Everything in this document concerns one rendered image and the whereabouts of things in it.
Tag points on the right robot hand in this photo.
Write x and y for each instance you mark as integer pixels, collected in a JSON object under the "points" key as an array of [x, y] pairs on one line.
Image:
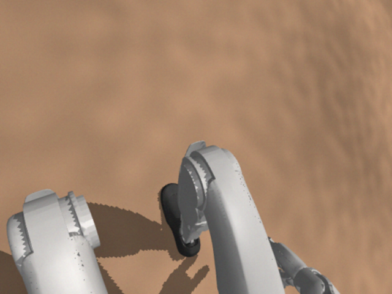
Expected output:
{"points": [[288, 261]]}

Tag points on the right robot arm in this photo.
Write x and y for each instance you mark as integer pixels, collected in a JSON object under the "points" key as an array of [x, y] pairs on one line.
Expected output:
{"points": [[310, 281]]}

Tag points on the right robot foot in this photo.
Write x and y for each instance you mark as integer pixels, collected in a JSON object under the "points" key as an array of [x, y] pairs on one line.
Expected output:
{"points": [[169, 202]]}

